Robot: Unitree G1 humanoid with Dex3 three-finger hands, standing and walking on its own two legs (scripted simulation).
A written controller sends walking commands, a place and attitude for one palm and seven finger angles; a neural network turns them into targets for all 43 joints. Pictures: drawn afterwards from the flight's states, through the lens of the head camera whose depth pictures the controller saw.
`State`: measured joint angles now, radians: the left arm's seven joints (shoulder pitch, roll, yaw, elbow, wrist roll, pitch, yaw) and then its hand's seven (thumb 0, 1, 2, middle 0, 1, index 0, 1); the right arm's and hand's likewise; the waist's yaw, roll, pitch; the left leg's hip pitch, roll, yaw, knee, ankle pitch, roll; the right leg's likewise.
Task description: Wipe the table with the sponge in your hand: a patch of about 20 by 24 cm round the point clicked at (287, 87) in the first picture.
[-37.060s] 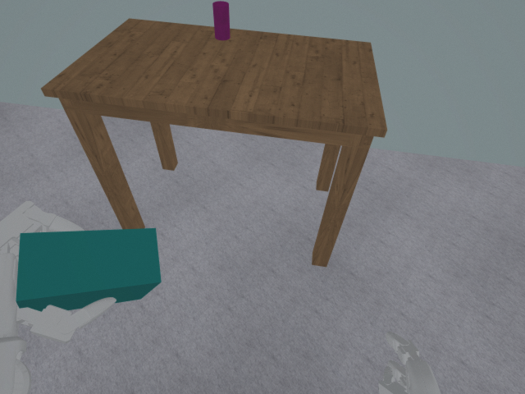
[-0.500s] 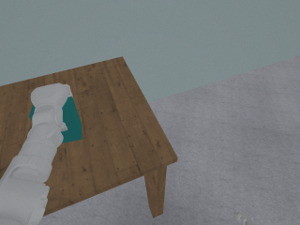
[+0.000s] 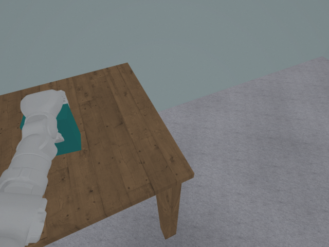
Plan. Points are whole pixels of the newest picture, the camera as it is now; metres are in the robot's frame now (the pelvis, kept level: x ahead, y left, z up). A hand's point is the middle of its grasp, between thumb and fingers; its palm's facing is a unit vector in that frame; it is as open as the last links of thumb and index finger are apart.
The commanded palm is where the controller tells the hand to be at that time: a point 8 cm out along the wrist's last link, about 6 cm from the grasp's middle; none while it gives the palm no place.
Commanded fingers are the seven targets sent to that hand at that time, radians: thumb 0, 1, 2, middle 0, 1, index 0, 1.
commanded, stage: slide back across to the first lane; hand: left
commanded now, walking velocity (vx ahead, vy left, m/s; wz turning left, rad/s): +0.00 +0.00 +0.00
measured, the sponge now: (57, 136) +0.40 +0.31 +0.03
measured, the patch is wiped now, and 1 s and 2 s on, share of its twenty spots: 0.95 0.95 0.95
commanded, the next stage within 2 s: wipe back along the first lane in 0.36 s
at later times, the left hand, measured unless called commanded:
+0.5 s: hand (27, 124) +0.39 +0.36 +0.09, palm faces -0.08 -0.02 -1.00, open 10.3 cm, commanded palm +0.36 +0.36 +0.13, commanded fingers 0.00 0.10 1.30 -1.20 -1.60 -1.20 -1.60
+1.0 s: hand (24, 137) +0.35 +0.35 +0.09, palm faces -0.01 -0.04 -1.00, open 10.3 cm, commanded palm +0.31 +0.34 +0.12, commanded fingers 0.00 0.10 1.30 -1.20 -1.60 -1.20 -1.60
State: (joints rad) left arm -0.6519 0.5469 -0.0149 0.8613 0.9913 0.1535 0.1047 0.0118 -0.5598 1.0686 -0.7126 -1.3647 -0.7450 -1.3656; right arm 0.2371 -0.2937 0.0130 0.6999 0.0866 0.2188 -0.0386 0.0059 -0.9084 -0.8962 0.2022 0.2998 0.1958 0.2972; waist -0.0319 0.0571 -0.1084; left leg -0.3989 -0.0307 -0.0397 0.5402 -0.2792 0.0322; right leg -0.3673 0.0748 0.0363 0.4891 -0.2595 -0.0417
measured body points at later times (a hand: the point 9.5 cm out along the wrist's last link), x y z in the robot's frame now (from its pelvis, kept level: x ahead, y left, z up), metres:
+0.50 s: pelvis +0.02 +0.01 +0.00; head +0.05 +0.00 +0.45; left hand +0.39 +0.36 +0.15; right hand +0.16 -0.24 -0.12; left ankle -0.01 +0.10 -0.73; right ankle -0.02 -0.10 -0.73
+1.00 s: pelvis +0.02 +0.02 +0.00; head +0.03 +0.01 +0.45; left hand +0.35 +0.35 +0.14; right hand +0.19 -0.21 -0.11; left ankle -0.01 +0.10 -0.73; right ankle -0.02 -0.10 -0.73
